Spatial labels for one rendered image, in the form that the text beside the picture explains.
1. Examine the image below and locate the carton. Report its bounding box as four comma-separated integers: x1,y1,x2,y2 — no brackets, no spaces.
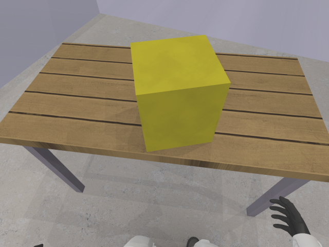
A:
130,35,231,152

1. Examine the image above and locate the robot left thigh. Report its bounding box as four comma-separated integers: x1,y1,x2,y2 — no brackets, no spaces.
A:
124,236,156,247

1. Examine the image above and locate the robot right forearm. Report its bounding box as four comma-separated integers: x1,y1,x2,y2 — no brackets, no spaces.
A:
292,233,322,247

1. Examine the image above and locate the robot right hand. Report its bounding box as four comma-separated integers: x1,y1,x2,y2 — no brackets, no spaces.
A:
269,196,310,237

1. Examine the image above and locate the right robot foot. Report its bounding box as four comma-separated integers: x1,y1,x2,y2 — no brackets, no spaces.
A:
187,237,199,247

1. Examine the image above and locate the table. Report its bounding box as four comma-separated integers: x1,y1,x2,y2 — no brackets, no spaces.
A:
0,42,329,217

